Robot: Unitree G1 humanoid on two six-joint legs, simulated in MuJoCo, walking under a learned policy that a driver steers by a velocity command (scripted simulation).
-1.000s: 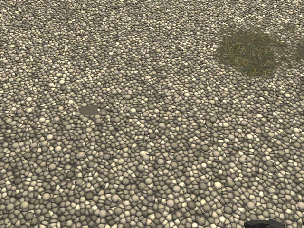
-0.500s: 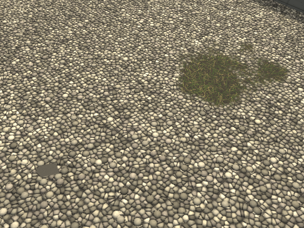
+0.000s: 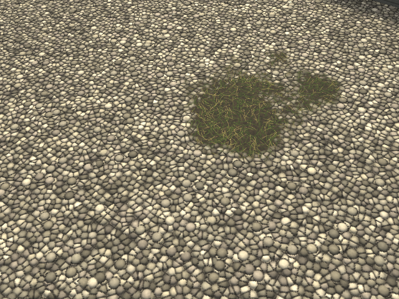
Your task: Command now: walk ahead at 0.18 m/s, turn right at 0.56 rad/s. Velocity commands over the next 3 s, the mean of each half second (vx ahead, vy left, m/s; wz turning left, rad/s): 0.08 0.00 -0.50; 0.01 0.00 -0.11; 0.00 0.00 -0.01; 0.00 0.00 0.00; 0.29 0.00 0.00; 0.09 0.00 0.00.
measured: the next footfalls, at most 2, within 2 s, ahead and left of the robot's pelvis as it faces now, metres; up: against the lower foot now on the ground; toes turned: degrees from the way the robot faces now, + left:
left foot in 0.16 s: +0.21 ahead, +0.11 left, +0.00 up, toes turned -10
right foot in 0.58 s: +0.07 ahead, -0.08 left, +0.00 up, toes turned -14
